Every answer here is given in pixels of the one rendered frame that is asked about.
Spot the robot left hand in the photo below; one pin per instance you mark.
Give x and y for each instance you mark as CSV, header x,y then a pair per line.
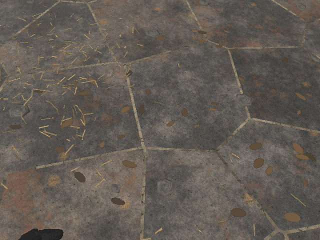
x,y
45,234

